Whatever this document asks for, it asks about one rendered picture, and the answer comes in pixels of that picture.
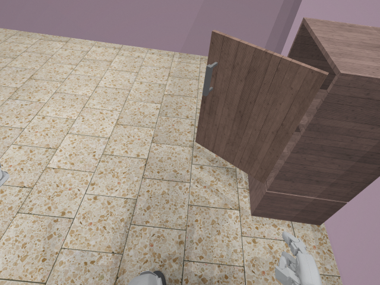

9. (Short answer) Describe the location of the left robot foot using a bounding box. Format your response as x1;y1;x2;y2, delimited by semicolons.
153;271;166;285

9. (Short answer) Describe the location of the cupboard door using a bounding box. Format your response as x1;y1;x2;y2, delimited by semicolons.
195;30;329;183

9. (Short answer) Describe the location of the robot left shin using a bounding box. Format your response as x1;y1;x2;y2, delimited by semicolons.
140;270;157;276

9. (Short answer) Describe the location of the right robot hand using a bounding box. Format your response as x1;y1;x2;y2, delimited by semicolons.
275;232;322;285

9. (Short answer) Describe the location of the handle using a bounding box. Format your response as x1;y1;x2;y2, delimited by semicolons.
202;62;218;97

